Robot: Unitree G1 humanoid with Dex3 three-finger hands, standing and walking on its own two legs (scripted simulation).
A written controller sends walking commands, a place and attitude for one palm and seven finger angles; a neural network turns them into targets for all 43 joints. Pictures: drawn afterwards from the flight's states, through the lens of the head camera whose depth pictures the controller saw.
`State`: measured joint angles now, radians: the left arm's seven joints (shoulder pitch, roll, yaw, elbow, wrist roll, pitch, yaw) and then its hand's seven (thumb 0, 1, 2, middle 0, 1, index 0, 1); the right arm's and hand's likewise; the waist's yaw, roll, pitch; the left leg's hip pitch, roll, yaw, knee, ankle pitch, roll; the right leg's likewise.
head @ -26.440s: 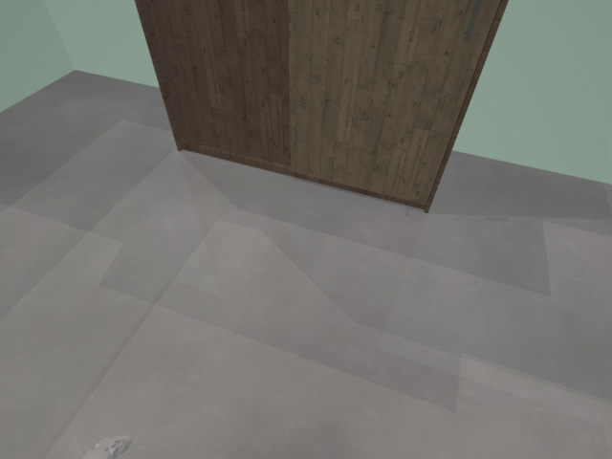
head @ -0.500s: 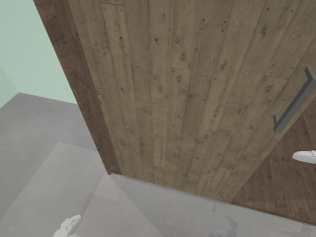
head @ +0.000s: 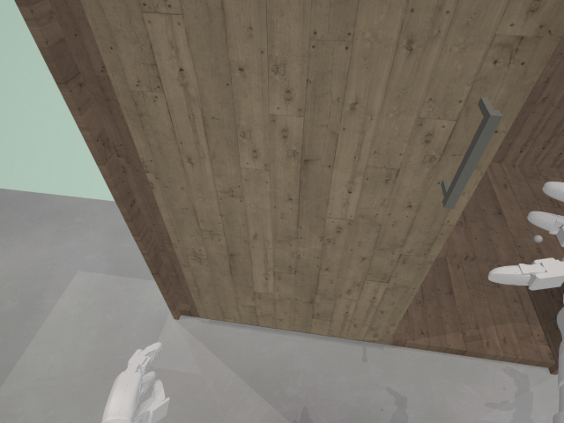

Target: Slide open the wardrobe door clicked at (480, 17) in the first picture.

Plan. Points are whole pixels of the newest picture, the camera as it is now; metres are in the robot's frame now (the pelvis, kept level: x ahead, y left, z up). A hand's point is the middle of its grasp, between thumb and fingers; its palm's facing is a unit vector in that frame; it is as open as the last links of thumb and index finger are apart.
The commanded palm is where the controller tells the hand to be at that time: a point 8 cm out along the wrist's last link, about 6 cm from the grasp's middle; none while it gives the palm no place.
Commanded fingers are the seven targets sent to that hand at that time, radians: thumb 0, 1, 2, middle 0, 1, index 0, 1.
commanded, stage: slip the hand off the handle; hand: right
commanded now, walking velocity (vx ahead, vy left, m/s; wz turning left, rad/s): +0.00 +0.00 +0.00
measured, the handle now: (465, 157) +0.50 -0.29 +0.13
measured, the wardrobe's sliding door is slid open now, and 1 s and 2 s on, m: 0.56 0.56 0.56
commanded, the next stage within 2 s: draw the hand back to the body in 0.04 s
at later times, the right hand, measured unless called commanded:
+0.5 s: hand (550, 259) +0.29 -0.30 +0.15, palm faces +0.21 +0.98 -0.01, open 14.7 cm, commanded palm +0.25 -0.34 +0.15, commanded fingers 0.00 0.55 -0.20 0.25 1.15 0.25 1.15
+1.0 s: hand out of the picture +0.24 -0.29 +0.16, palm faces +0.47 +0.84 -0.27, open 12.4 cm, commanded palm +0.19 -0.32 +0.18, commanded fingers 0.00 -0.28 -0.60 0.22 0.66 0.22 0.66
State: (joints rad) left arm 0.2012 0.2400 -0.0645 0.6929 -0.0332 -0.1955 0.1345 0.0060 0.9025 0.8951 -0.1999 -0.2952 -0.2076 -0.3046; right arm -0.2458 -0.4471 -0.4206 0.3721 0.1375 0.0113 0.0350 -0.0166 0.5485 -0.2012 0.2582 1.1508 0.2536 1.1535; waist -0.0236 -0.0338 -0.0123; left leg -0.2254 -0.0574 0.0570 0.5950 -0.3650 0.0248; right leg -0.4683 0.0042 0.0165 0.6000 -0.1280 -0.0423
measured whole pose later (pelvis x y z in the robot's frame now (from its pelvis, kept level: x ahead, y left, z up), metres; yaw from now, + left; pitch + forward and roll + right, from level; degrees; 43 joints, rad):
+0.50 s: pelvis +0.02 +0.00 +0.00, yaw +2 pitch -2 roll +2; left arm 0.24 0.28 -0.04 0.64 -0.08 -0.25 0.13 0.01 0.90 0.90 -0.20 -0.29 -0.21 -0.30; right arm 0.02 -0.45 -0.50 0.18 0.37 0.07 0.32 -0.02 0.55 -0.20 0.26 1.15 0.25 1.15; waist -0.03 -0.05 -0.04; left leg -0.14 -0.05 0.01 0.55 -0.37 0.02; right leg -0.38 0.00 -0.02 0.58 -0.16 -0.05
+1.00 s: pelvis +0.01 -0.01 +0.02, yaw +2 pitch -6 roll +2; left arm 0.21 0.22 -0.06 0.70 -0.01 -0.21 0.09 0.01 0.90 0.90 -0.20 -0.30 -0.21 -0.30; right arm 0.26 -0.34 -0.34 -0.16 0.10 -0.09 -0.11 -0.01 0.06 -0.44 0.24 0.86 0.24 0.87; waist -0.06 -0.06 0.04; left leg 0.01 -0.04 0.01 0.38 -0.27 0.01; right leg -0.22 0.02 -0.02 0.39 -0.06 -0.04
